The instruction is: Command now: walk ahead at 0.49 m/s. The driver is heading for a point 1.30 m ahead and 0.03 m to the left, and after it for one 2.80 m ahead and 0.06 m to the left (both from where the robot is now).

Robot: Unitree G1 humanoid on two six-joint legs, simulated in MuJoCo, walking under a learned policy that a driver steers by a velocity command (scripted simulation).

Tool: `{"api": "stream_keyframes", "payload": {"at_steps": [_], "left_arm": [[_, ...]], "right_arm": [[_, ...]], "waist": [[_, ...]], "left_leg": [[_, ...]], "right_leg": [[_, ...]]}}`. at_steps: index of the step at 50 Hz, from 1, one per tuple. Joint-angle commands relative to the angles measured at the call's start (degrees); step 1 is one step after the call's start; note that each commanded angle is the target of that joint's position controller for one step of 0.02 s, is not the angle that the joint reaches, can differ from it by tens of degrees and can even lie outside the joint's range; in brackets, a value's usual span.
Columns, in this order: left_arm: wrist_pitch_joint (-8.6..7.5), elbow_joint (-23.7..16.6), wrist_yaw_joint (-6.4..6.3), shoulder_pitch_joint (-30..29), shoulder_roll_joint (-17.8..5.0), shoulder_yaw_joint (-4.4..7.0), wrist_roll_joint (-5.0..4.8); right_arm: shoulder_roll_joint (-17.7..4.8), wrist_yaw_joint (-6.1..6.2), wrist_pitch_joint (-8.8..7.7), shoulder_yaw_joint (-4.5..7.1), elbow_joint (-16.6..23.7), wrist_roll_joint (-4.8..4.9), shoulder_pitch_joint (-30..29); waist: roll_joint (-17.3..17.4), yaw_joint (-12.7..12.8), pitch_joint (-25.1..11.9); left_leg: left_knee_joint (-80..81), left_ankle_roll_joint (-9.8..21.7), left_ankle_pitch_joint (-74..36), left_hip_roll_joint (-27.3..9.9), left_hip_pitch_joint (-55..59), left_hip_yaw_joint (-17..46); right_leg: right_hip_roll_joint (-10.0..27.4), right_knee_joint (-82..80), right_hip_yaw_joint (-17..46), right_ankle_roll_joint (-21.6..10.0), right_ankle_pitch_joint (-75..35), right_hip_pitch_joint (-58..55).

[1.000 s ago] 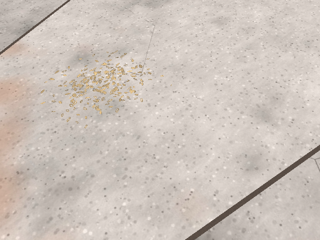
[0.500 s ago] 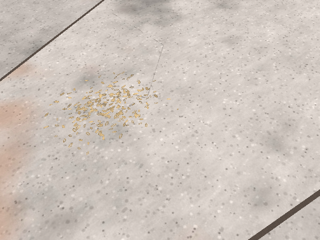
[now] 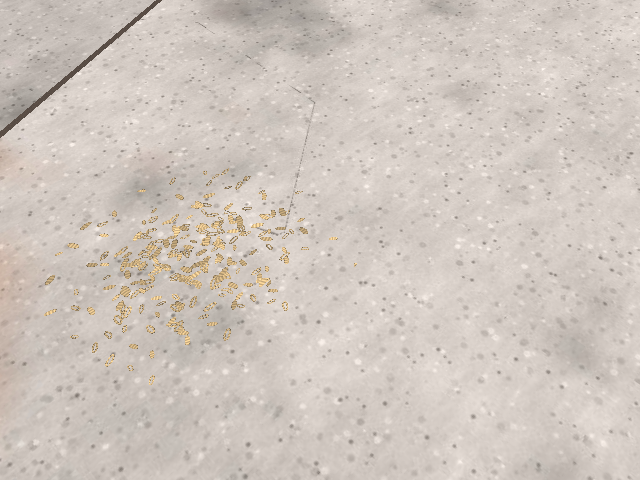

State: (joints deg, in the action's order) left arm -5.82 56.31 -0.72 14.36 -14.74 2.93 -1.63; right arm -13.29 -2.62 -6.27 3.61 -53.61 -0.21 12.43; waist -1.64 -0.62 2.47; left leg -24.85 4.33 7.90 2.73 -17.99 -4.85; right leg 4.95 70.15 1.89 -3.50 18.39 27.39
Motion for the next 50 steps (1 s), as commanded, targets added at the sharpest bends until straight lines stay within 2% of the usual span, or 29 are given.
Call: {"api": "stream_keyframes", "payload": {"at_steps": [1, 3, 5, 9, 13, 15, 17, 18, 19, 20, 21, 22, 23, 24, 25, 26, 27, 29, 31, 34, 38, 41, 43, 45, 46, 47, 48, 49, 50], "left_arm": [[1.18, -1.45, -0.39, 5.55, -2.44, 1.06, 0.23], [1.54, -3.26, -0.51, 0.59, -3.20, 1.35, 0.82], [1.40, -4.72, -0.35, -3.91, -3.39, 1.55, 1.29], [0.66, -6.77, 0.48, -11.66, -2.19, 1.11, 1.09], [0.29, -8.94, 1.59, -18.09, -1.96, 0.51, 0.54], [-0.08, -10.19, 2.35, -19.87, -2.43, 0.42, 0.37], [-0.47, -10.51, 2.89, -18.40, -3.79, 0.78, 0.26], [-0.64, -9.94, 2.94, -15.47, -5.07, 1.36, 0.26], [-0.74, -8.13, 2.81, -9.01, -6.80, 2.39, 0.41], [-0.70, -4.91, 2.39, 1.49, -9.98, 3.94, 0.63], [-0.48, -3.15, 1.91, 10.95, -15.40, 5.33, 1.78], [-0.19, -2.44, 2.14, 12.40, -14.42, 4.76, 1.29], [-0.29, -2.88, 2.24, 9.29, -10.26, 3.35, 0.83], [-0.27, -4.26, 2.09, 4.32, -7.78, 2.62, 0.91], [-0.39, -5.04, 2.28, -0.14, -6.30, 2.03, 1.48], [-0.68, -5.33, 2.40, -2.58, -4.56, 1.51, 2.01], [-0.76, -5.05, 2.58, -3.30, -3.82, 1.25, 2.34], [-1.02, -4.04, 2.43, -1.94, -4.70, 1.44, 1.99], [-1.14, -3.27, 1.73, -0.01, -6.50, 1.86, 1.94], [-0.59, -2.49, 0.76, 2.65, -6.98, 1.90, 1.67], [-0.15, -1.49, 0.31, 6.21, -7.43, 1.87, 1.09], [0.55, -0.09, 0.23, 9.30, -7.73, 2.06, 0.81], [1.18, 0.61, 0.06, 10.22, -8.10, 2.36, 0.65], [1.69, 0.70, -0.16, 9.37, -8.85, 2.76, 0.50], [1.91, 0.40, -0.22, 8.15, -9.43, 2.94, 0.49], [2.21, 0.06, -0.22, 6.61, -9.39, 2.89, 0.45], [2.37, -0.53, -0.24, 6.29, -7.81, 2.24, 0.79], [1.79, -1.81, 0.05, 11.19, -3.05, 0.76, 1.54], [0.29, -1.15, 0.51, 13.17, 0.14, -0.44, 1.08]], "right_arm": [[-5.27, 0.40, -1.26, 0.76, 1.82, -0.06, 0.05], [-7.10, 1.36, -1.15, 1.11, 1.15, -0.12, 2.05], [-7.67, 2.16, -0.73, 1.18, 0.58, 0.05, 4.31], [-8.39, 2.93, -0.20, 1.17, -0.22, 0.63, 7.58], [-8.88, 3.05, 0.52, 1.40, -2.14, 1.05, 11.70], [-9.24, 3.21, 1.13, 1.71, -2.84, 1.18, 12.51], [-9.99, 3.43, 1.69, 2.11, -2.89, 1.32, 11.60], [-10.56, 3.49, 1.92, 2.28, -2.57, 1.32, 10.35], [-10.52, 3.48, 2.23, 2.20, -2.22, 1.38, 8.77], [-8.92, 3.47, 2.38, 1.51, -1.63, 1.07, 8.38], [-4.50, 3.14, 1.80, 0.08, -0.42, 0.26, 12.98], [-0.81, 2.66, 0.32, -1.18, -0.96, 0.85, 15.21], [-6.81, 2.38, -0.90, 0.28, -0.11, 2.42, 10.68], [-8.40, 2.33, -1.48, 0.53, 1.61, 3.22, 5.59], [-8.11, 2.70, -1.44, 0.65, 2.03, 2.57, 3.11], [-7.89, 3.09, -0.76, 1.20, 1.94, 1.73, 2.86], [-6.73, 3.14, 0.15, 1.23, 1.66, 1.51, 4.27], [-4.65, 3.34, 1.44, 1.06, 1.36, 1.41, 5.47], [-4.95, 3.54, 1.93, 1.21, 2.66, 0.95, 2.04], [-4.59, 3.33, 1.78, 1.22, 4.53, 0.53, -3.79], [-3.19, 2.47, 1.28, 0.46, 6.49, 0.98, -11.54], [-3.21, 1.52, 0.95, 0.04, 8.12, 1.38, -16.17], [-3.66, 0.74, 0.59, -0.06, 9.31, 1.55, -17.97], [-5.05, 0.21, 0.23, 0.29, 9.54, 1.65, -16.55], [-6.33, 0.17, 0.09, 0.85, 8.94, 1.60, -13.63], [-8.07, 0.30, 0.02, 1.87, 7.12, 1.40, -7.22], [-11.16, 0.73, 0.06, 3.35, 3.99, 1.11, 3.06], [-16.64, 1.17, 0.19, 4.70, 2.28, -0.18, 11.94], [-15.59, 0.99, 0.52, 4.15, 1.53, 0.59, 13.67]], "waist": [[5.23, 2.63, -3.54], [4.33, 1.98, -1.20], [3.94, 0.84, -0.05], [4.55, -1.54, 1.12], [4.67, -3.77, 2.87], [5.00, -3.74, 3.28], [6.04, -2.03, 2.10], [6.98, -0.13, 0.09], [7.19, 3.59, -3.84], [5.90, 7.81, -10.59], [-4.10, 7.78, -20.13], [-14.61, 6.45, -25.80], [-10.05, 7.10, -20.35], [-6.80, 6.11, -13.47], [-1.58, 4.12, -8.84], [-1.33, 2.12, -6.61], [-2.29, 0.58, -5.65], [-2.47, -0.54, -4.08], [-1.31, -0.30, -2.17], [-0.92, 1.06, -0.95], [-1.42, 3.67, 0.74], [-1.54, 5.26, 2.31], [-1.98, 5.18, 2.89], [-2.95, 3.41, 1.89], [-3.79, 1.47, -0.02], [-3.86, -2.26, -3.87], [-2.36, -6.40, -10.47], [7.93, -6.18, -20.08], [18.23, -5.34, -26.21]], "left_leg": [[17.06, 9.95, -4.49, -15.61, 4.74, 16.25], [18.90, 10.26, -4.69, -15.61, 5.26, 14.64], [19.59, 9.75, -5.12, -15.32, 7.53, 13.33], [19.75, 7.53, -6.08, -13.32, 9.66, 8.68], [17.68, 7.25, -6.42, -15.15, 16.13, 7.83], [15.32, 6.87, -8.38, -17.08, 20.32, 8.28], [12.18, 5.84, -14.39, -18.36, 22.96, 8.53], [8.82, 5.13, -23.02, -18.09, 23.33, 7.99], [1.24, 3.97, -32.90, -16.20, 22.33, 6.09], [-11.36, 2.11, -33.04, -12.85, 16.18, 3.65], [-33.79, -1.34, -13.58, -6.63, -3.73, 1.13], [-48.39, -3.07, 23.37, 1.27, -18.70, 6.85], [-54.03, -1.53, 22.97, -2.49, -24.92, 12.30], [-53.58, -0.49, 18.27, -5.62, -26.76, 10.37], [-49.82, -0.44, 12.95, -8.48, -24.45, 9.07], [-45.97, -0.42, 9.88, -10.48, -21.01, 9.25], [-44.15, -0.50, 8.15, -11.43, -17.78, 9.42], [-40.67, -1.24, 6.67, -12.07, -16.54, 8.74], [-35.61, -2.57, 2.30, -12.46, -20.08, 8.40], [-25.57, -3.90, -6.59, -12.12, -23.65, 7.78], [-12.98, -3.95, -14.42, -9.56, -21.13, 5.14], [-8.12, -3.44, -13.07, -8.45, -22.03, 4.66], [-5.98, -2.31, -9.89, -8.03, -22.53, 4.93], [-4.39, -0.76, -5.76, -7.02, -19.13, 4.50], [-4.01, 0.16, -3.89, -5.50, -14.10, 3.31], [-2.99, 1.49, -4.00, -3.43, -4.90, 1.51], [-4.47, 3.50, -5.65, -4.34, 10.37, 2.76], [-4.93, 10.60, -2.76, -18.83, 33.56, 23.37], [5.41, 15.99, 5.16, -26.32, 42.29, 46.16]], "right_leg": [[4.89, -3.48, 2.34, 0.03, -3.87, 5.10], [5.36, -9.21, 1.99, 1.32, -9.05, 10.06], [5.15, -16.06, 1.64, 2.38, -15.24, 13.95], [2.53, -30.11, -1.03, 2.81, -25.37, 12.21], [0.85, -37.13, -2.11, 2.41, -24.38, 12.72], [0.50, -39.28, -1.84, 1.28, -20.88, 13.49], [-0.56, -40.96, -2.40, -0.23, -16.44, 10.19], [-2.14, -41.36, -3.68, -1.12, -14.51, 5.07], [-4.34, -42.43, -5.63, -2.43, -14.58, -4.22], [-3.53, -41.11, -4.46, -4.46, -15.73, -19.60], [11.18, -40.72, 16.10, -11.39, -12.14, -42.26], [18.82, -51.22, 39.78, -16.79, -3.81, -51.68], [16.61, -53.02, 36.11, -13.86, 0.51, -47.77], [14.82, -53.60, 27.14, -11.58, -2.31, -39.67], [12.75, -55.56, 20.78, -10.50, -7.36, -30.33], [10.69, -57.29, 16.49, -9.62, -10.61, -24.10], [9.35, -59.05, 13.90, -9.32, -11.67, -20.17], [8.35, -61.75, 10.30, -10.07, -14.06, -16.73], [8.35, -63.34, 8.05, -10.58, -17.26, -16.73], [7.29, -63.91, 4.83, -9.44, -19.86, -19.23], [5.75, -64.15, 1.06, -7.67, -19.07, -21.10], [7.54, -62.28, 0.94, -7.64, -18.99, -26.26], [9.49, -60.05, 1.44, -7.27, -20.73, -30.05], [10.83, -57.08, 1.68, -6.26, -26.23, -32.45], [10.60, -53.84, 1.17, -5.58, -34.26, -32.77], [8.77, -46.42, -0.66, -4.43, -43.43, -31.75], [5.55, -34.06, -3.05, -2.60, -43.02, -25.49], [-0.97, -11.67, -5.73, 0.81, -23.36, -5.14], [-8.52, 2.68, -0.09, 2.46, 13.23, 8.70]]}}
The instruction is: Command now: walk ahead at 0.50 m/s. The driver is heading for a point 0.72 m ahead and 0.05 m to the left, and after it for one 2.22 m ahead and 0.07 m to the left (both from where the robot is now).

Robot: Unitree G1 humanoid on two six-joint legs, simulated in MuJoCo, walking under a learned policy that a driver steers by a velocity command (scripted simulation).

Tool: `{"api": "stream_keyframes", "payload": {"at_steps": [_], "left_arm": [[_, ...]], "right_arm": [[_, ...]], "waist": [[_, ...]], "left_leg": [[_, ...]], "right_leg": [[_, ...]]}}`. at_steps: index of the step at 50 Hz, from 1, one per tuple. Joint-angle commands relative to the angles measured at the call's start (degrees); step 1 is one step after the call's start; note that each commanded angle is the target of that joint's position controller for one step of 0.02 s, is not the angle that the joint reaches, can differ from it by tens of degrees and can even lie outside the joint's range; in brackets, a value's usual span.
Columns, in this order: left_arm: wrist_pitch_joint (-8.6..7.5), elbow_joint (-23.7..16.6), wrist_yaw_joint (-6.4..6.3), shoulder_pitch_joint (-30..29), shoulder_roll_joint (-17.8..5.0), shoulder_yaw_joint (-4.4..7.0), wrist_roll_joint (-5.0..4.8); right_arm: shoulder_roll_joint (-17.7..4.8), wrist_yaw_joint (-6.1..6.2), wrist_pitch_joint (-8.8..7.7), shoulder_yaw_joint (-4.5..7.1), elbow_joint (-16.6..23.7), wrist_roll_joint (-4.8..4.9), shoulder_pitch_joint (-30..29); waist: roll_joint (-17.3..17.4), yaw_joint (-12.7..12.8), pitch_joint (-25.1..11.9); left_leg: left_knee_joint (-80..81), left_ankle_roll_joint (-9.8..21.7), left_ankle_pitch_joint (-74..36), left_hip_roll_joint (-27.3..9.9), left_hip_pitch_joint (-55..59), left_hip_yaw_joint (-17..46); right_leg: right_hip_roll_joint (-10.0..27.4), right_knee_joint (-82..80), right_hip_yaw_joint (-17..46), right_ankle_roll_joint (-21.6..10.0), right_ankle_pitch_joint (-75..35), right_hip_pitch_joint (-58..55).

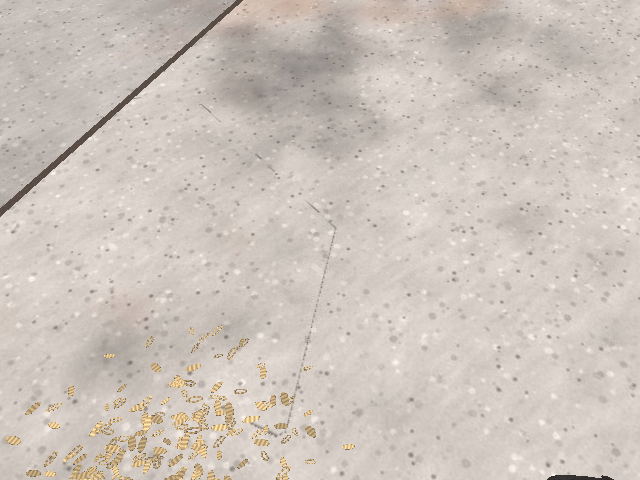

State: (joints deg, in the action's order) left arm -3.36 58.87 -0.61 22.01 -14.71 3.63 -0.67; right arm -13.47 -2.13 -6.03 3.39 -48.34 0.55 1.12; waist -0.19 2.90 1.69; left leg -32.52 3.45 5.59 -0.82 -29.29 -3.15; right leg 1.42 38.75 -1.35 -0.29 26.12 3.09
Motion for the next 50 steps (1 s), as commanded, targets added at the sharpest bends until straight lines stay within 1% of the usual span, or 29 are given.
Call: {"api": "stream_keyframes", "payload": {"at_steps": [1, 2, 3, 4, 5, 7, 9, 11, 15, 19, 21, 23, 24, 25, 26, 27, 28, 29, 30, 31, 32, 33, 34, 36, 40, 43, 47, 49, 50], "left_arm": [[-3.39, -4.66, 0.73, 0.83, -5.83, 0.39, -1.41], [-3.97, -6.27, 0.74, -4.25, -7.24, 0.63, -2.21], [-3.94, -6.66, 0.36, -6.66, -6.85, 0.75, -1.61], [-3.28, -6.50, -0.04, -6.76, -6.64, 1.29, -0.80], [-2.38, -6.14, -0.11, -5.33, -5.43, 1.31, -0.58], [-1.11, -5.83, -0.24, -4.22, -3.27, 1.14, -0.48], [-0.69, -7.13, -0.37, -7.66, -3.58, 1.32, 0.00], [-0.76, -8.40, -0.26, -11.64, -3.65, 1.43, 0.41], [-1.30, -10.31, 0.53, -19.07, -2.26, 0.83, 0.15], [-1.62, -12.46, 1.58, -25.46, -2.23, 0.23, -0.39], [-1.98, -13.61, 2.28, -27.04, -2.81, 0.16, -0.53], [-2.36, -13.72, 2.76, -25.28, -4.26, 0.55, -0.64], [-2.52, -12.99, 2.78, -21.96, -5.54, 1.15, -0.58], [-2.58, -10.75, 2.62, -14.67, -7.35, 2.28, -0.34], [-2.56, -7.72, 2.14, -4.07, -10.80, 3.74, 0.09], [-2.20, -6.16, 1.79, 3.73, -16.53, 5.16, 0.89], [-2.08, -5.84, 2.00, 4.58, -13.54, 3.95, 0.31], [-2.21, -6.41, 1.98, 0.44, -10.09, 2.78, -0.06], [-2.22, -7.82, 1.89, -4.61, -8.08, 2.11, 0.06], [-2.30, -8.41, 2.10, -8.59, -6.38, 1.53, 0.62], [-2.58, -8.63, 2.22, -10.77, -4.84, 1.04, 1.18], [-2.72, -8.43, 2.32, -11.58, -4.07, 0.85, 1.41], [-2.96, -8.01, 2.23, -11.24, -4.33, 0.95, 1.32], [-3.42, -6.92, 1.58, -9.46, -5.98, 1.40, 1.52], [-3.40, -5.78, 0.30, -6.95, -6.84, 1.60, 1.67], [-3.31, -5.73, -0.27, -6.36, -7.05, 1.43, 1.38], [-2.26, -4.09, -0.63, -2.05, -7.68, 1.71, 0.85], [-1.30, -3.87, -0.73, -1.42, -8.37, 2.03, 0.46], [-0.84, -4.14, -0.86, -2.08, -9.02, 2.24, 0.25]], "right_arm": [[-11.48, 0.46, 0.21, 3.01, -3.30, 0.27, 22.01], [-9.29, 0.69, 0.18, 2.39, -2.14, 0.15, 17.26], [-7.94, 0.58, 0.04, 1.87, -1.49, -0.37, 12.96], [-6.19, 0.46, -0.26, 1.37, -1.22, -0.90, 10.42], [-5.44, 0.27, -0.38, 1.14, -1.44, -1.24, 9.58], [-6.13, 0.40, -0.64, 1.31, -2.34, -0.94, 10.66], [-7.93, 1.13, -0.72, 1.73, -3.15, -0.90, 12.39], [-8.52, 1.82, -0.43, 1.83, -3.82, -0.75, 14.18], [-8.92, 2.48, 0.00, 1.76, -4.98, -0.15, 17.25], [-9.45, 2.57, 0.71, 1.98, -7.12, 0.29, 21.42], [-9.87, 2.75, 1.31, 2.28, -7.89, 0.45, 22.23], [-10.61, 2.98, 1.86, 2.64, -8.03, 0.60, 21.39], [-11.10, 3.04, 2.11, 2.78, -7.74, 0.65, 20.06], [-10.62, 3.05, 2.41, 2.57, -7.43, 0.77, 18.69], [-8.81, 3.07, 2.48, 1.78, -6.66, 0.32, 18.63], [-3.09, 2.57, 1.54, 0.03, -5.73, -0.34, 24.69], [-2.82, 2.23, 0.07, -0.35, -6.17, 0.04, 24.04], [-7.94, 1.86, -0.90, 1.05, -4.93, 1.67, 19.18], [-8.60, 1.93, -1.26, 1.08, -3.71, 2.17, 15.13], [-8.27, 2.32, -1.08, 1.33, -3.51, 1.47, 13.09], [-7.78, 2.65, -0.33, 1.76, -3.73, 0.92, 13.66], [-6.45, 2.68, 0.65, 1.70, -4.33, 0.95, 15.41], [-5.13, 2.73, 1.47, 1.56, -4.81, 1.07, 16.50], [-4.70, 2.91, 2.43, 1.64, -4.28, 1.09, 14.95], [-4.67, 2.47, 2.45, 1.96, -2.43, 0.73, 9.57], [-3.73, 1.56, 2.19, 1.48, -0.62, 0.57, 4.40], [-2.39, 0.21, 2.23, 0.52, 2.72, 0.54, -1.94], [-2.62, -0.61, 2.25, 0.42, 4.61, 0.63, -3.73], [-3.12, -1.06, 2.25, 0.56, 5.41, 0.70, -3.67]], "waist": [[12.19, -9.44, -19.75], [8.99, -8.54, -12.81], [4.07, -6.59, -8.04], [3.84, -4.51, -5.87], [4.73, -2.93, -4.95], [4.69, -1.79, -3.59], [3.61, -1.98, -1.69], [2.95, -2.87, -0.65], [3.49, -5.10, 0.97], [3.51, -7.32, 2.96], [3.91, -7.18, 3.44], [4.94, -5.35, 2.26], [5.71, -3.18, 0.15], [5.34, 0.75, -4.14], [2.93, 4.60, -11.49], [-9.39, 3.43, -20.36], [-14.56, 3.64, -24.22], [-10.78, 3.46, -17.01], [-7.20, 2.12, -10.98], [-3.42, 0.35, -6.62], [-4.20, -1.80, -4.71], [-5.14, -3.18, -4.21], [-5.24, -3.75, -3.71], [-4.18, -3.92, -1.77], [-2.94, -2.64, -0.10], [-2.92, -1.07, 1.41], [-1.70, 1.48, 4.02], [-2.00, 1.54, 4.43], [-2.67, 0.80, 4.05]], "left_leg": [[14.68, 13.96, 11.65, -20.68, 49.59, 40.65], [15.29, 11.78, 8.93, -18.80, 41.56, 32.00], [17.21, 10.73, 3.89, -16.70, 32.31, 25.73], [18.90, 9.85, 0.37, -14.73, 25.92, 21.47], [20.67, 9.60, -0.66, -13.54, 21.89, 19.08], [23.55, 10.42, -2.17, -12.74, 18.43, 15.78], [25.38, 10.94, -4.23, -12.71, 18.39, 13.63], [26.16, 10.33, -5.51, -12.19, 19.95, 11.64], [26.58, 8.12, -5.64, -9.88, 21.17, 6.74], [24.71, 7.93, -5.09, -11.88, 27.26, 6.28], [22.43, 7.48, -7.06, -13.79, 31.14, 6.85], [19.24, 6.40, -13.17, -14.98, 33.53, 7.10], [15.46, 5.64, -21.82, -14.50, 33.64, 6.35], [7.06, 4.33, -30.33, -12.10, 32.13, 4.16], [-6.56, 2.40, -26.37, -8.86, 24.13, 1.72], [-29.85, -1.85, -4.33, -0.32, 0.86, -0.86], [-40.29, -2.08, 27.19, 3.99, -9.15, 6.96], [-45.07, -0.77, 25.35, 0.12, -14.80, 9.74], [-43.71, 0.08, 20.10, -3.09, -15.36, 7.79], [-39.95, 0.11, 15.35, -5.43, -13.04, 6.76], [-36.44, 0.14, 12.30, -7.30, -9.21, 7.19], [-34.86, 0.00, 10.68, -8.05, -6.12, 7.43], [-33.54, -0.28, 9.84, -8.36, -4.98, 7.29], [-30.49, -1.11, 5.91, -8.56, -7.49, 7.81], [-19.85, -1.96, -5.82, -6.75, -12.72, 9.91], [-11.06, -1.92, -12.49, -5.53, -10.66, 6.43], [-4.50, -0.86, -10.96, -4.84, -13.43, 3.84], [-2.90, 0.15, -6.04, -4.10, -14.29, 2.08], [-2.36, 0.93, -3.02, -3.28, -12.90, 0.80]], "right_leg": [[-1.31, 39.49, 8.29, -2.06, 5.37, 39.33], [1.65, 39.14, 6.47, -2.96, 0.93, 41.24], [4.36, 35.31, 5.17, -2.97, -4.13, 39.15], [6.33, 31.37, 5.41, -3.00, -7.03, 35.60], [7.20, 29.47, 5.62, -2.97, -8.64, 32.26], [7.75, 25.79, 5.01, -2.35, -10.32, 30.90], [8.11, 20.56, 4.77, -1.19, -15.16, 34.40], [8.00, 14.05, 4.55, -0.28, -21.55, 37.26], [5.71, 0.72, 2.23, -0.03, -31.84, 35.16], [4.17, -6.01, 1.31, -0.52, -31.00, 35.70], [3.83, -8.03, 1.57, -1.68, -27.49, 36.25], [2.73, -9.53, 0.93, -3.21, -23.24, 32.54], [1.09, -10.17, -0.51, -4.16, -21.69, 26.91], [-0.96, -11.39, -2.32, -5.53, -22.33, 16.65], [2.35, -9.35, 1.36, -8.04, -23.69, 0.15], [17.27, -10.92, 25.56, -16.47, -16.75, -23.22], [21.71, -20.64, 43.12, -19.09, -10.97, -27.07], [19.62, -21.42, 36.62, -16.06, -7.36, -21.54], [17.68, -22.41, 28.64, -14.08, -9.88, -12.98], [15.50, -24.57, 22.91, -13.14, -13.71, -4.15], [13.56, -26.43, 18.94, -12.22, -16.55, 1.78], [12.63, -28.28, 16.05, -11.85, -17.24, 5.07], [12.30, -29.76, 13.73, -12.02, -18.31, 6.93], [12.43, -31.90, 9.83, -12.34, -21.40, 7.94], [11.86, -32.84, 2.86, -10.66, -26.48, 4.44], [10.88, -33.81, -2.53, -8.98, -27.13, 3.87], [13.34, -31.76, -5.79, -8.46, -30.72, -4.58], [14.89, -28.68, -6.85, -8.02, -35.90, -8.98], [15.38, -26.31, -7.66, -7.51, -42.05, -10.15]]}}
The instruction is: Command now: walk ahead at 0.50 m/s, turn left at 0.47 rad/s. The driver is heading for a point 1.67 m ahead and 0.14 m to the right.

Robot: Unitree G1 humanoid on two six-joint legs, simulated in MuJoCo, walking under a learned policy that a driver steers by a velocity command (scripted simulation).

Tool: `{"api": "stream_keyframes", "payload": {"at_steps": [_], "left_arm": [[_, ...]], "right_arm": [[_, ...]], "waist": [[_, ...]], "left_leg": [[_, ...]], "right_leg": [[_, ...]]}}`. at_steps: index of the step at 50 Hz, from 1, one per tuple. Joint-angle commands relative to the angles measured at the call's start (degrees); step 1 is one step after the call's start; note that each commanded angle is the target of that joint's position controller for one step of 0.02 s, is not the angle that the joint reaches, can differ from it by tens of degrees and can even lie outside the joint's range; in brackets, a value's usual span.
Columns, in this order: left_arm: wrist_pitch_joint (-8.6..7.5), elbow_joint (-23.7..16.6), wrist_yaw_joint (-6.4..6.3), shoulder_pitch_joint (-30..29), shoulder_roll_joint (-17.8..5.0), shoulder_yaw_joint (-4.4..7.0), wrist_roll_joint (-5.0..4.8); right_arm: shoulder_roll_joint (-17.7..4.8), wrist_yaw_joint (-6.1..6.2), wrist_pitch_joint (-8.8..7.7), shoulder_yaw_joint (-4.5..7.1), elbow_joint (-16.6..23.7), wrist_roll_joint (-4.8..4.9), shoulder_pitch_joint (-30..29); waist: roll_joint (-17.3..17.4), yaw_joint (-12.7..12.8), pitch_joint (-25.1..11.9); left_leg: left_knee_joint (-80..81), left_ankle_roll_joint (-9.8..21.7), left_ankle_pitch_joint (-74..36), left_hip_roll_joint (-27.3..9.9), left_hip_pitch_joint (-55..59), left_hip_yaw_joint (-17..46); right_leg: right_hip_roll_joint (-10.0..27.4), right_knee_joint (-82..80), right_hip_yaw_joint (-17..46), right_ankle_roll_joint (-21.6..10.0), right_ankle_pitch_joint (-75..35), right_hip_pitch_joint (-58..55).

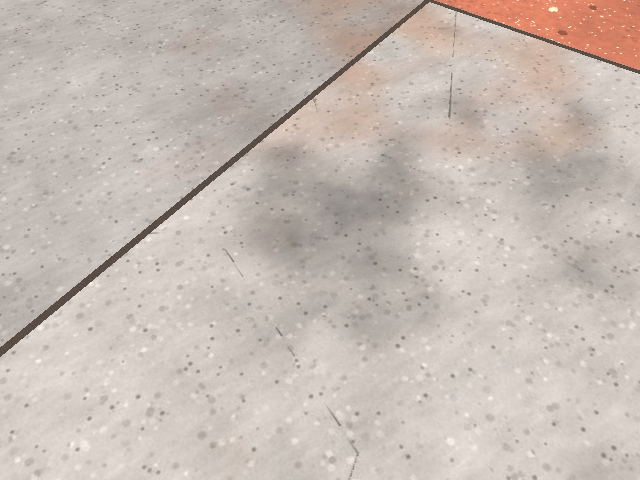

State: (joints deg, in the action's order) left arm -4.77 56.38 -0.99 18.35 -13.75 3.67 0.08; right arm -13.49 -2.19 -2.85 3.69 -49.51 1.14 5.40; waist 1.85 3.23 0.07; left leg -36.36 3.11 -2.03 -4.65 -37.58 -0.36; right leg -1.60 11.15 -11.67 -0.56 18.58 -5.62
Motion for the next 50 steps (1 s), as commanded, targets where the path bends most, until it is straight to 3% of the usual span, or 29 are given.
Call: {"api": "stream_keyframes", "payload": {"at_steps": [1, 3, 4, 5, 6, 7, 8, 9, 10, 11, 13, 15, 20, 23, 26, 29, 30, 31, 32, 33, 34, 35, 36, 37, 38, 41, 43, 46, 50], "left_arm": [[0.97, -2.18, -0.71, 0.52, -10.89, 2.45, -0.65], [1.95, -3.16, -1.29, -1.11, -12.42, 2.85, -0.73], [2.13, -3.78, -1.46, -1.86, -12.20, 2.60, -0.83], [1.34, -5.48, -1.30, -0.58, -9.63, 1.60, 0.66], [-0.97, -7.93, -0.03, 2.99, -2.58, -0.64, 0.67], [-3.48, -9.04, 0.98, -3.67, -7.87, 0.48, -1.61], [-4.51, -10.41, 1.35, -7.71, -8.75, 0.65, -2.98], [-4.75, -10.19, 1.02, -8.54, -8.11, 0.65, -2.14], [-4.16, -9.44, 0.61, -8.15, -8.92, 1.32, -0.79], [-3.19, -9.13, 0.65, -6.75, -8.83, 1.56, -0.51], [-1.62, -8.64, 0.66, -4.82, -7.17, 1.46, -0.19], [-0.71, -9.34, 0.53, -7.20, -6.20, 1.09, 0.01], [-0.93, -11.07, 1.44, -14.85, -5.01, 0.23, -0.73], [-1.04, -12.52, 2.27, -18.61, -5.15, -0.13, -1.39], [-1.24, -14.40, 3.55, -20.85, -5.52, -0.28, -1.56], [-1.16, -14.78, 4.55, -16.94, -7.30, 0.44, -1.21], [-0.88, -13.96, 4.47, -12.26, -9.10, 1.37, -1.04], [-0.65, -12.12, 4.13, -3.97, -11.58, 2.76, -0.95], [-0.18, -11.12, 3.32, 4.79, -16.11, 4.09, -0.63], [-0.41, -11.02, 3.54, 5.86, -18.99, 4.54, -1.38], [-0.18, -10.86, 3.33, 7.68, -13.58, 3.26, -1.61], [-0.11, -11.80, 2.89, 4.40, -11.63, 2.74, -1.26], [-0.03, -13.09, 2.73, 0.49, -10.89, 2.40, -0.90], [0.03, -14.18, 2.63, -2.62, -9.82, 2.01, -0.63], [0.04, -15.10, 2.43, -4.24, -9.07, 1.61, -0.04], [0.18, -16.25, 1.71, -5.00, -10.11, 1.91, -0.55], [0.33, -16.33, 0.97, -3.64, -11.88, 2.52, -0.87], [1.07, -16.17, 0.34, -1.26, -12.05, 2.76, -1.40], [2.11, -15.52, 0.12, 2.47, -11.42, 2.73, -1.77]], "right_arm": [[-4.03, -1.34, -0.90, 0.66, 7.09, 0.13, -6.86], [-7.52, -1.56, -0.68, 2.52, 6.04, 0.24, 2.11], [-11.05, -0.96, -0.59, 4.43, 3.88, 0.39, 11.43], [-16.88, 0.52, -0.04, 6.10, 2.56, 0.28, 19.11], [-18.94, 0.42, -0.47, 5.91, 4.02, 0.52, 16.58], [-14.24, 0.35, -0.63, 4.46, 4.07, -0.12, 18.25], [-11.29, 0.59, -1.03, 3.77, 4.23, -0.36, 16.23], [-9.85, 0.48, -1.41, 3.27, 5.10, -0.26, 12.01], [-7.49, 0.65, -1.53, 2.53, 6.03, -0.49, 8.30], [-6.63, 0.88, -1.56, 2.08, 6.94, -1.09, 6.49], [-7.23, 1.29, -1.80, 1.99, 6.70, -1.11, 6.62], [-8.84, 1.86, -2.19, 2.29, 5.84, -1.16, 8.41], [-9.25, 2.42, -2.50, 1.93, 4.28, -1.29, 10.77], [-9.87, 2.33, -2.64, 1.98, 2.70, -1.40, 12.57], [-10.13, 2.59, -1.75, 2.17, 1.46, -1.34, 13.80], [-11.76, 3.43, -0.63, 2.60, 2.11, -1.11, 11.68], [-12.43, 3.78, -0.13, 2.71, 2.53, -1.09, 10.80], [-12.38, 4.14, 0.33, 2.49, 3.13, -0.98, 9.53], [-10.77, 4.50, -0.03, 1.60, 4.53, -1.87, 10.61], [-2.71, 2.87, -1.82, -0.92, 5.65, -2.94, 18.13], [-7.86, 1.86, -3.86, -0.18, 5.57, -0.97, 12.89], [-10.02, 1.28, -5.15, 0.31, 7.71, 0.94, 7.13], [-9.70, 1.48, -5.75, 0.09, 8.46, 0.45, 4.51], [-9.98, 1.84, -5.75, 0.55, 8.65, -0.93, 3.65], [-10.14, 2.01, -5.20, 0.90, 8.91, -1.56, 4.56], [-8.43, 2.57, -3.51, 0.75, 9.37, -2.04, 6.35], [-7.19, 2.85, -3.06, 0.27, 10.76, -2.23, 2.83], [-5.65, 2.55, -3.38, -0.33, 12.44, -1.92, -3.23], [-7.12, 1.72, -4.13, 0.11, 14.40, -0.82, -7.69]], "waist": [[-5.83, -0.79, 4.24], [-7.83, -6.25, -1.95], [-6.22, -11.09, -6.93], [3.75, -12.29, -13.31], [14.24, -6.43, -19.92], [6.88, -10.17, -19.99], [4.54, -9.98, -13.15], [-1.98, -7.01, -7.79], [-2.69, -4.80, -5.57], [-1.59, -3.12, -4.45], [-0.56, -1.73, -3.39], [0.29, -2.43, -1.55], [1.10, -6.05, 0.89], [1.21, -7.83, 2.77], [0.85, -8.19, 3.95], [3.16, -5.02, 0.15], [4.04, -2.42, -3.09], [2.73, 2.14, -7.42], [-4.24, 4.84, -14.02], [-17.73, -0.87, -20.48], [-11.79, 3.56, -21.65], [-9.13, 3.96, -12.93], [-2.58, 2.06, -8.04], [-0.59, -0.14, -4.44], [-1.66, -2.21, -3.62], [-3.85, -4.24, -1.93], [-4.23, -3.33, -0.97], [-5.60, -0.63, -0.80], [-6.90, 1.12, -1.12]], "left_leg": [[1.54, 2.26, 7.68, 2.18, -1.28, -3.87], [1.61, 4.82, 12.02, 6.85, 11.98, -7.06], [5.35, 7.12, 8.44, 8.45, 26.45, -5.67], [5.42, 11.33, 6.63, -2.88, 44.28, 12.26], [15.73, 23.01, 15.49, -15.15, 60.44, 45.79], [19.24, 20.02, 16.53, -14.07, 60.94, 44.41], [18.75, 17.47, 13.12, -11.98, 55.14, 35.12], [19.31, 15.64, 7.35, -9.43, 45.36, 28.31], [20.15, 14.40, 2.23, -7.82, 38.00, 22.95], [21.59, 14.21, -0.66, -6.82, 32.80, 20.76], [23.82, 14.29, -5.03, -6.15, 27.95, 16.83], [25.64, 13.76, -8.63, -5.70, 26.49, 12.60], [27.86, 8.89, -4.09, -2.98, 28.14, 4.09], [28.61, 8.13, -1.73, -5.18, 33.04, 2.78], [25.43, 7.25, -7.85, -8.21, 41.89, 1.33], [16.76, 5.17, -31.15, -8.96, 46.18, -1.21], [9.90, 4.28, -40.54, -8.27, 46.14, -2.32], [-1.60, 2.47, -41.77, -6.08, 42.12, -4.55], [-19.74, 0.26, -23.88, -3.51, 28.58, -6.04], [-38.95, -3.64, 30.79, 9.43, 2.42, -0.93], [-43.76, -2.32, 33.65, 7.87, -5.32, 7.52], [-42.42, -1.18, 28.71, 4.76, -9.55, 7.40], [-37.96, -0.80, 24.55, 2.33, -7.72, 6.60], [-33.04, -1.44, 22.57, 0.94, -4.48, 6.16], [-30.65, -1.98, 21.61, -0.08, -0.39, 6.37], [-22.12, -4.67, 19.97, -0.75, 2.26, 4.51], [-14.22, -6.34, 12.85, 0.04, 2.96, 3.38], [-1.10, -7.01, 0.28, 2.77, 7.70, 2.80], [6.68, -6.49, -1.09, 4.96, 9.92, 4.16]], "right_leg": [[18.56, 4.75, 1.69, -6.57, -44.70, -2.11], [17.65, 18.82, -0.08, -4.88, -62.44, -1.26], [15.20, 31.78, -1.27, -2.81, -58.89, 5.07], [11.58, 51.00, -1.55, -0.29, -32.99, 21.15], [-1.85, 69.80, 8.19, 2.67, 13.40, 43.81], [1.26, 71.96, 17.68, 0.70, 12.39, 50.24], [3.80, 69.73, 16.92, -0.80, 8.24, 52.87], [6.46, 63.83, 16.60, -1.00, 4.15, 50.36], [8.47, 58.72, 16.12, -0.60, 1.94, 46.11], [9.58, 56.73, 16.14, -0.18, 0.64, 42.24], [10.22, 52.08, 14.87, 1.26, -1.17, 39.95], [10.57, 46.69, 13.83, 2.51, -6.89, 42.06], [8.85, 28.68, 11.91, 1.07, -26.69, 41.46], [7.29, 23.46, 11.65, -0.24, -29.09, 42.33], [5.76, 20.88, 11.99, -2.17, -23.05, 46.82], [2.12, 20.86, 8.54, -4.78, -14.25, 40.75], [-0.10, 21.13, 6.84, -5.90, -11.87, 34.38], [-1.82, 18.47, 6.69, -7.70, -14.69, 22.64], [7.68, 18.80, 20.97, -11.78, -17.44, 5.25], [20.36, 14.18, 51.86, -23.46, -8.08, -15.88], [19.62, 7.79, 56.81, -21.85, 1.12, -18.83], [18.06, 6.47, 49.04, -19.09, 0.46, -12.43], [16.12, 5.57, 43.57, -17.53, -3.94, -3.32], [14.58, 4.51, 39.78, -17.15, -10.35, 4.95], [13.00, 3.25, 37.22, -17.15, -15.14, 10.05], [10.78, 1.33, 31.71, -17.24, -22.26, 17.62], [8.87, 0.92, 28.36, -16.05, -23.54, 20.78], [5.55, 2.43, 25.49, -12.86, -19.82, 23.04], [7.06, 6.82, 30.70, -11.41, -14.58, 18.30]]}}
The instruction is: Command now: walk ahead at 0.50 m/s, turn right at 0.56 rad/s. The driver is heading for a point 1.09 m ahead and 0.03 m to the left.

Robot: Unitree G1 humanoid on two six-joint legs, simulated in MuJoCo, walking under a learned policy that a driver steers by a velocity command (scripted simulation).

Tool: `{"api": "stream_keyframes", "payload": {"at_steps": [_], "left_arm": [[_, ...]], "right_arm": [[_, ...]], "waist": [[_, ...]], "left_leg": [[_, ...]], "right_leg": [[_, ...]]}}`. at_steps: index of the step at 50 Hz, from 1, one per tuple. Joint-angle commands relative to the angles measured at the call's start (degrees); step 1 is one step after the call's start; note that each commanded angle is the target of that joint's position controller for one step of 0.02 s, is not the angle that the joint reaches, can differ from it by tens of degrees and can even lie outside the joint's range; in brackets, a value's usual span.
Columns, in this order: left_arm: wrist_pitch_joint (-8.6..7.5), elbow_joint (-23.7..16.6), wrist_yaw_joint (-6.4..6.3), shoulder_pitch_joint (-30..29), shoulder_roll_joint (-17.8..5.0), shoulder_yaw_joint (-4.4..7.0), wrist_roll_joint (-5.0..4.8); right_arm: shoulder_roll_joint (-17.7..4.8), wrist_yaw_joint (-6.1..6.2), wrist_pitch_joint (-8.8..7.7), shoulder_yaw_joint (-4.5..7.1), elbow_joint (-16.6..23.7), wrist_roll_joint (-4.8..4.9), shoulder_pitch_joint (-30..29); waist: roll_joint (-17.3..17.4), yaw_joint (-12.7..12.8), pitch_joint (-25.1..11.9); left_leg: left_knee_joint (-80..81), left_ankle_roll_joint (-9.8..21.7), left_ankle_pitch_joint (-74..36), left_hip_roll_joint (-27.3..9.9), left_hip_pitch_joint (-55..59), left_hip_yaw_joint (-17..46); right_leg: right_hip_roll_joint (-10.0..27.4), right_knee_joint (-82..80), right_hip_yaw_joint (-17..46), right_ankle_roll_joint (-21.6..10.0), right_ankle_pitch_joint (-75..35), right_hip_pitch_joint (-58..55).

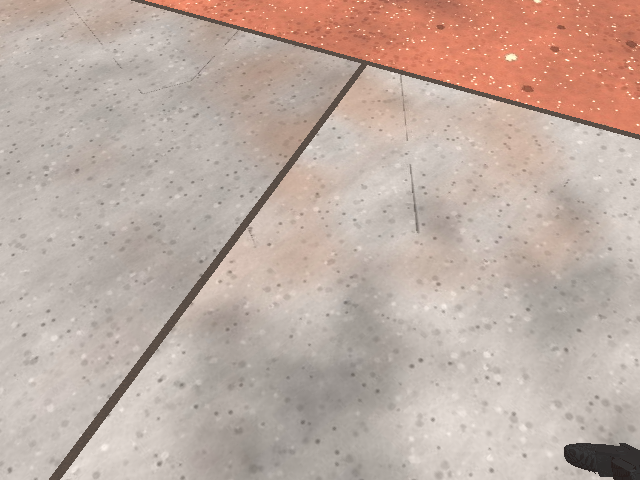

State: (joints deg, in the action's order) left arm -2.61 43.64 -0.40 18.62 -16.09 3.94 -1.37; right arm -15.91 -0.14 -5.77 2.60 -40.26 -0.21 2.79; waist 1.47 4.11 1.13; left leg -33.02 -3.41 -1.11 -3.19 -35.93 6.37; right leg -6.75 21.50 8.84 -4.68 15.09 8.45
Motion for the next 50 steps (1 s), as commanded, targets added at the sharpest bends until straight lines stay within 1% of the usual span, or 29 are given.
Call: {"api": "stream_keyframes", "payload": {"at_steps": [1, 3, 4, 5, 6, 7, 8, 9, 10, 11, 13, 16, 19, 23, 26, 27, 28, 29, 30, 31, 32, 33, 34, 35, 37, 39, 42, 46, 50], "left_arm": [[0.15, -2.87, -0.57, 2.48, -8.88, 2.44, -0.25], [0.46, -3.43, -0.68, 1.58, -8.94, 2.57, 0.04], [0.54, -3.95, -0.64, 0.60, -8.00, 2.27, 0.12], [0.27, -4.85, -0.44, -0.19, -5.54, 1.38, 0.48], [-0.04, -6.36, -0.52, 1.13, -2.28, 0.35, 1.01], [-0.68, -8.00, -0.39, 8.20, -1.97, -0.26, -0.44], [-0.60, -5.91, -0.44, 7.16, -7.45, 0.73, -0.83], [-0.37, -6.37, -0.26, 1.31, -9.08, 1.20, -0.28], [-0.37, -6.95, -0.27, -1.62, -7.90, 1.06, 0.35], [-0.53, -7.59, -0.08, -3.27, -7.10, 1.14, 0.65], [-0.36, -7.74, 0.46, -2.51, -5.04, 0.84, 0.07], [-0.39, -8.80, 0.71, -5.35, -3.10, 0.00, 0.80], [-1.09, -9.61, 1.37, -10.20, -1.77, -0.97, 0.98], [-1.67, -11.18, 2.13, -16.69, -2.38, -1.06, 0.31], [-1.94, -12.45, 2.63, -18.44, -3.63, -0.63, 0.13], [-2.02, -12.11, 2.64, -16.55, -4.41, -0.20, 0.26], [-1.99, -10.72, 2.43, -11.81, -5.75, 0.66, 0.65], [-1.83, -8.40, 1.93, -3.88, -8.45, 2.08, 0.99], [-1.47, -7.12, 1.04, 6.48, -13.28, 3.36, 1.83], [-1.22, -6.74, 1.26, 7.35, -16.16, 3.61, 1.93], [-1.36, -6.83, 1.38, 7.22, -10.93, 2.38, 1.41], [-1.61, -6.73, 1.37, 4.09, -9.13, 1.62, 1.14], [-1.82, -6.80, 1.52, 0.36, -7.58, 1.06, 1.37], [-2.12, -6.77, 1.76, -2.56, -5.87, 0.67, 1.66], [-3.20, -6.11, 1.86, -5.09, -4.55, 0.61, 2.06], [-4.03, -4.90, 1.60, -5.37, -5.10, 1.02, 2.23], [-4.17, -3.01, 0.84, -4.03, -5.98, 1.52, 2.54], [-3.72, -1.56, 0.09, -2.92, -7.38, 1.92, 2.06], [-2.28, 0.80, -0.28, 0.94, -8.92, 2.59, 1.13]], "right_arm": [[-5.50, -0.57, -1.50, 1.52, 5.31, 0.62, -5.03], [-6.84, -0.82, -2.15, 2.22, 5.01, 0.82, -2.58], [-7.68, -0.66, -2.44, 2.83, 3.97, 0.68, 1.56], [-9.77, -0.26, -2.75, 3.67, 3.16, -0.25, 7.99], [-13.30, 0.29, -2.60, 4.55, 2.45, -1.04, 16.48], [-16.13, -0.31, -1.65, 5.36, 0.26, -0.72, 19.81], [-10.09, -0.38, -1.38, 4.00, 1.47, 0.33, 17.73], [-7.25, -0.19, -0.94, 3.20, 1.52, 0.34, 15.99], [-6.85, -0.35, -0.59, 2.79, 1.47, -0.38, 13.79], [-5.89, -0.46, -0.45, 2.40, 0.96, -0.64, 12.46], [-4.84, -0.63, -0.75, 1.99, 0.27, -0.62, 11.56], [-7.16, -0.66, -1.08, 2.65, -1.26, 0.22, 12.22], [-8.88, -0.45, -0.47, 3.00, -2.41, 0.76, 12.89], [-10.48, -0.55, 0.46, 3.16, -4.60, 1.63, 16.87], [-11.44, -0.43, 1.38, 3.35, -6.01, 2.10, 18.33], [-11.88, -0.29, 1.71, 3.43, -6.26, 2.16, 17.88], [-11.74, -0.10, 1.93, 3.27, -6.34, 2.31, 17.24], [-10.12, 0.06, 1.90, 2.61, -6.37, 1.94, 17.69], [-6.33, 0.08, 1.53, 0.95, -4.62, 0.14, 17.85], [-1.57, -0.16, 0.40, -0.52, -3.86, 0.74, 23.71], [-7.93, -0.39, -0.11, 1.08, -4.56, 2.08, 19.67], [-9.38, -0.57, -0.29, 1.65, -3.08, 2.87, 15.36], [-8.59, -0.36, -0.02, 1.56, -2.99, 2.38, 13.51], [-8.15, -0.26, 0.52, 1.80, -3.05, 1.66, 13.02], [-6.17, -0.20, 2.12, 1.77, -3.99, 1.93, 15.56], [-4.75, 0.00, 3.14, 1.68, -3.76, 1.90, 14.79], [-3.98, -0.13, 3.33, 1.68, -2.55, 1.53, 11.22], [-2.50, -1.53, 2.91, 0.98, -0.46, 1.27, 4.26], [-1.95, -2.90, 2.85, 0.51, 3.21, 1.39, -2.37]], "waist": [[-6.83, -0.08, -2.33], [-8.56, -2.01, -2.60], [-8.82, -4.45, -4.01], [-7.45, -7.71, -9.22], [0.79, -9.93, -16.94], [20.65, -6.42, -20.94], [12.16, -7.86, -15.09], [6.04, -9.20, -8.28], [2.23, -8.15, -5.02], [2.42, -7.11, -2.25], [4.78, -5.04, -1.41], [3.86, -4.67, -1.12], [2.77, -6.08, -0.81], [3.31, -8.59, 0.24], [4.17, -7.94, 0.92], [4.38, -6.26, 0.06], [3.89, -3.26, -2.59], [2.63, 0.31, -7.71], [-5.56, 4.01, -16.40], [-19.41, 0.58, -22.07], [-11.48, 3.04, -17.95], [-9.44, 2.23, -10.78], [-6.29, 0.21, -7.28], [-6.46, -1.54, -4.29], [-7.93, -4.29, -3.06], [-6.30, -5.06, -1.43], [-4.63, -4.46, 0.01], [-3.91, -1.96, 2.22], [-3.32, 0.50, 4.52]], "left_leg": [[4.78, 0.58, -0.12, 3.70, 8.68, -1.98], [6.58, 2.35, 4.35, 3.80, 12.00, -1.98], [8.89, 3.85, 4.08, 3.63, 17.83, -2.74], [7.63, 6.69, 4.50, -1.08, 29.27, 0.62], [7.89, 11.08, 8.53, -11.76, 45.95, 13.57], [13.05, 18.79, 20.50, -21.90, 56.32, 38.96], [14.83, 17.47, 30.39, -20.26, 52.39, 37.80], [15.28, 15.05, 28.20, -17.16, 45.23, 27.60], [16.43, 14.07, 22.02, -14.50, 38.48, 21.57], [17.75, 14.44, 16.15, -12.74, 33.77, 17.58], [20.30, 14.69, 10.21, -10.29, 28.76, 11.63], [22.77, 16.54, 2.78, -10.56, 28.02, 6.92], [23.72, 15.71, -0.53, -9.21, 27.48, 1.52], [22.78, 14.15, 0.00, -9.23, 29.08, -1.14], [20.19, 12.92, -2.40, -11.53, 33.24, -0.43], [17.72, 12.16, -6.90, -11.56, 33.83, -1.01], [12.07, 10.91, -15.03, -10.00, 33.29, -3.15], [1.91, 9.18, -18.40, -7.18, 29.73, -5.94], [-17.47, 6.49, -0.85, -3.61, 17.09, -8.38], [-34.33, 4.10, 34.06, 4.98, -2.23, -5.39], [-40.44, 4.59, 34.02, 2.30, -8.28, 0.54], [-40.44, 5.16, 28.59, 0.13, -10.71, -0.16], [-38.01, 4.95, 23.74, -2.17, -8.44, -1.20], [-35.30, 4.56, 20.45, -3.51, -6.42, -1.14], [-33.56, 3.78, 16.66, -4.71, -1.11, -0.54], [-31.83, 2.92, 13.44, -4.54, -2.11, 0.14], [-25.06, 2.20, 5.64, -3.96, -5.81, 1.26], [-11.99, 3.07, -3.99, -3.02, -3.70, -3.12], [-5.03, 5.14, -1.01, -2.28, -6.08, -6.26]], "right_leg": [[12.93, -1.78, 12.25, -6.94, -10.06, 2.16], [13.85, 1.86, 15.46, -5.98, -10.47, 0.07], [12.44, 5.20, 15.19, -4.73, -11.86, 0.72], [9.80, 14.31, 12.43, -2.79, -12.30, 4.35], [4.23, 31.32, 5.31, 0.20, -0.98, 15.44], [1.20, 46.20, 0.56, 2.49, 20.87, 32.59], [5.55, 52.32, 2.27, 3.41, 17.04, 37.63], [7.10, 53.16, 0.58, 3.80, 11.65, 38.20], [8.52, 51.47, -0.83, 3.81, 7.95, 36.19], [9.70, 48.76, -0.76, 3.81, 5.73, 35.14], [11.05, 44.46, -1.85, 3.68, 4.36, 31.21], [12.07, 36.08, -3.94, 4.48, 0.88, 31.71], [12.43, 24.73, -6.28, 4.75, -8.21, 28.86], [10.30, 14.55, -8.64, 4.45, -13.85, 24.29], [9.26, 10.32, -9.13, 2.42, -10.05, 22.62], [8.37, 8.52, -9.93, 1.47, -9.36, 19.02], [6.83, 6.20, -11.35, 0.20, -10.09, 11.38], [7.05, 6.28, -10.79, -1.54, -10.86, -0.72], [20.08, 7.65, 3.84, -5.79, -13.46, -18.04], [30.80, 0.22, 28.66, -13.56, -1.66, -30.24], [29.34, -2.55, 28.56, -11.66, 5.39, -26.71], [27.66, -3.55, 20.00, -9.60, 3.37, -20.07], [25.16, -5.19, 13.98, -8.40, -0.89, -12.95], [23.16, -7.32, 9.36, -7.87, -4.32, -7.36], [21.61, -11.08, 3.37, -7.42, -8.66, -1.11], [21.60, -13.18, -1.53, -7.54, -13.77, 0.69], [21.23, -13.94, -7.52, -6.88, -19.08, -1.39], [20.08, -14.86, -14.68, -4.80, -19.76, -2.81], [22.54, -12.48, -17.37, -4.06, -22.89, -10.70]]}}
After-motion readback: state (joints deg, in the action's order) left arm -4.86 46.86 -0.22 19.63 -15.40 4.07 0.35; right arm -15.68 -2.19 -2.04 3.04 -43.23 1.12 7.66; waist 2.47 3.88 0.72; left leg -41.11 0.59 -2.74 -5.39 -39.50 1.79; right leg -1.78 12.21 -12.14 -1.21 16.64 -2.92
